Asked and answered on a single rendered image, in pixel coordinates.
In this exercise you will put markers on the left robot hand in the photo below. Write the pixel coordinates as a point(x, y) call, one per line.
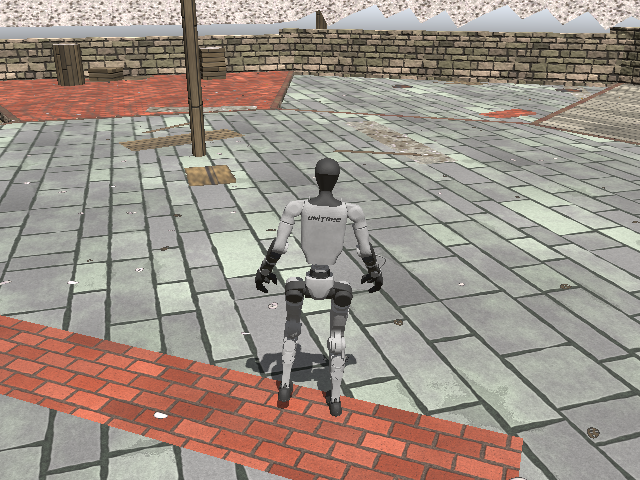
point(259, 279)

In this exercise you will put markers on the left robot thigh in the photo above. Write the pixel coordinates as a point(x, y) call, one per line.
point(294, 296)

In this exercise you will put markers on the robot left foot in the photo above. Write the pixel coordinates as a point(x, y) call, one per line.
point(284, 393)

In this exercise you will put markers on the right robot hand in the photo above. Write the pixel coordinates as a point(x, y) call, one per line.
point(378, 282)

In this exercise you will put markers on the robot right forearm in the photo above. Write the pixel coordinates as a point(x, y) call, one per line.
point(372, 264)

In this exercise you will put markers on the left robot upper arm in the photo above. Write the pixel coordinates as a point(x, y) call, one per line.
point(292, 209)

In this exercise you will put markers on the robot left forearm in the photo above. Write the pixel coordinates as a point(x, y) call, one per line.
point(269, 261)

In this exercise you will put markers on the right robot upper arm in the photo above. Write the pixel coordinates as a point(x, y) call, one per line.
point(355, 214)

